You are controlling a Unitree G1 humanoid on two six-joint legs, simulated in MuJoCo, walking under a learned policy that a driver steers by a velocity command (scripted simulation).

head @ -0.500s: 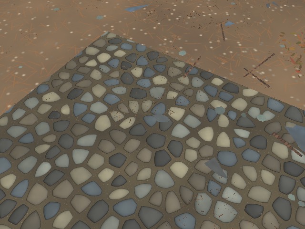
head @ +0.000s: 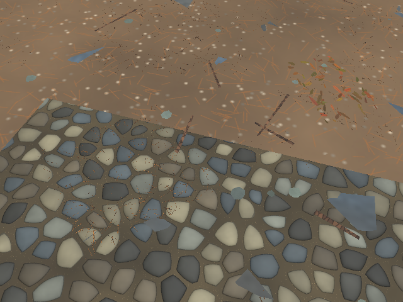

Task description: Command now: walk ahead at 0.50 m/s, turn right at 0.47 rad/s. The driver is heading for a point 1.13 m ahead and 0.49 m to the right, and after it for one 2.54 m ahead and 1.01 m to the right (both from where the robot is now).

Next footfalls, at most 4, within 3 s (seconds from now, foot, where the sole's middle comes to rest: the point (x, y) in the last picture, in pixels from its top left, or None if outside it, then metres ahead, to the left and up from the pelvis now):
0.20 right None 0.28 -0.15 -0.78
0.70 left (209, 270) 0.60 -0.03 -0.78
1.22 right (314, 245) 0.68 -0.42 -0.78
1.74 left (300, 161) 1.07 -0.45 -0.78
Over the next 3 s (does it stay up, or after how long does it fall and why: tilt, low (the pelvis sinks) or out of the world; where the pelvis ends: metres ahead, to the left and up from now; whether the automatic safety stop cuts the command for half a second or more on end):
stays up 1.08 -0.52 -0.01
